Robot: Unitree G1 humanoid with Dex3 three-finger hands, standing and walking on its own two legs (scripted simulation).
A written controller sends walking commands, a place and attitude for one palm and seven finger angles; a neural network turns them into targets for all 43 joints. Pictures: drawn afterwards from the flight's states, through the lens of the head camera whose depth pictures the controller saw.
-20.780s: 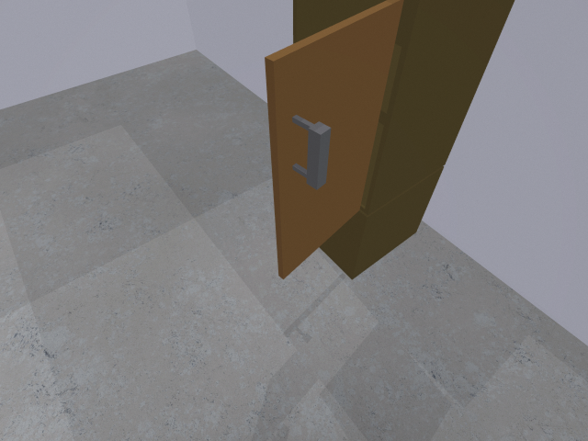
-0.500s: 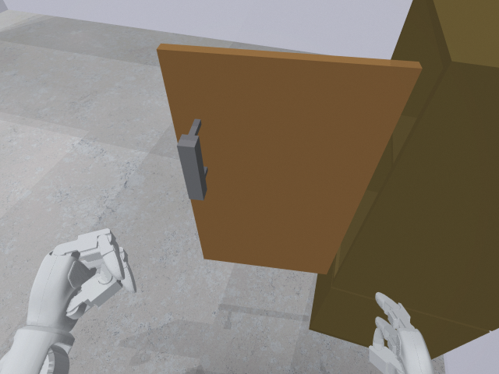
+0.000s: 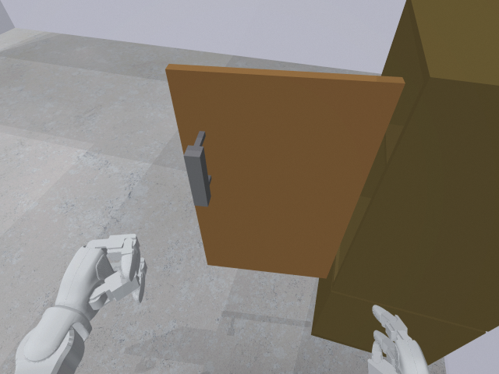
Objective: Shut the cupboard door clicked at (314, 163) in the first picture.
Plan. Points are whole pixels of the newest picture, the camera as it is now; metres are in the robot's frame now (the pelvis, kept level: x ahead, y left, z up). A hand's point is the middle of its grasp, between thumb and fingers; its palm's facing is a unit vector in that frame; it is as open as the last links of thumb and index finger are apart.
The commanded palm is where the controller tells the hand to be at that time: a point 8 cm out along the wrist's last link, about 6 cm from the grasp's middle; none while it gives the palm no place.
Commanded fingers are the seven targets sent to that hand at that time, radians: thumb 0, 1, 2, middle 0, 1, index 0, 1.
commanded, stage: raise the hand and make a fist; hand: left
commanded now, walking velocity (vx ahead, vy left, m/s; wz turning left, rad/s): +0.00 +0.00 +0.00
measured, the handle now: (201, 168) +0.43 +0.12 +0.10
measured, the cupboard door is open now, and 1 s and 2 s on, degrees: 99 99 99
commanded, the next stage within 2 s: bring the fist close to the handle in 0.18 s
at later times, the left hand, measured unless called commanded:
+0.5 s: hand (141, 259) +0.24 +0.17 +0.12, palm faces -0.01 -1.00 -0.05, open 3.1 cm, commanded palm +0.22 +0.21 +0.10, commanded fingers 0.00 0.90 0.90 -1.30 -1.50 -1.30 -1.50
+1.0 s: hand (191, 229) +0.31 +0.12 +0.09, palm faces -0.10 -0.99 -0.01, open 3.1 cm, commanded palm +0.29 +0.17 +0.10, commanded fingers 0.00 0.90 0.90 -1.30 -1.50 -1.30 -1.50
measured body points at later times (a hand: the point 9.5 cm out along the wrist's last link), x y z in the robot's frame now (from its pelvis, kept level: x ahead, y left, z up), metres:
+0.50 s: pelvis +0.00 -0.02 +0.00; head +0.00 -0.02 +0.45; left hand +0.23 +0.22 +0.12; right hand +0.18 -0.24 -0.07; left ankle +0.00 +0.06 -0.71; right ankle +0.02 -0.10 -0.71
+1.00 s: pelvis +0.01 -0.02 +0.00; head +0.03 -0.03 +0.45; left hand +0.31 +0.17 +0.10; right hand +0.18 -0.25 -0.08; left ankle +0.00 +0.06 -0.71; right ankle +0.02 -0.10 -0.71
